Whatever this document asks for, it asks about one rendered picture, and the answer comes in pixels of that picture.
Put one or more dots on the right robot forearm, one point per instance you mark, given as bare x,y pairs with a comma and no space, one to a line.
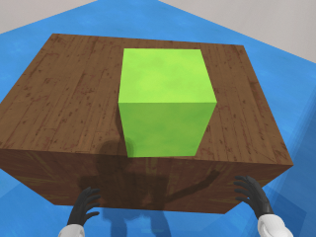
271,225

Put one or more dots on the pedestal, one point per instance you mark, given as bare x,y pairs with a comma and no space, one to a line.
61,130

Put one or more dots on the robot left hand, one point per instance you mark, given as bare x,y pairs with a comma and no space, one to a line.
78,213

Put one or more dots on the robot right hand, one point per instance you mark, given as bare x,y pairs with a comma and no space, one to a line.
257,198

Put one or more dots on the carton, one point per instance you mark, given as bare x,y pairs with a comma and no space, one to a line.
165,101

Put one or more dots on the left robot forearm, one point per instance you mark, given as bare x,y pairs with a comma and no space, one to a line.
72,230

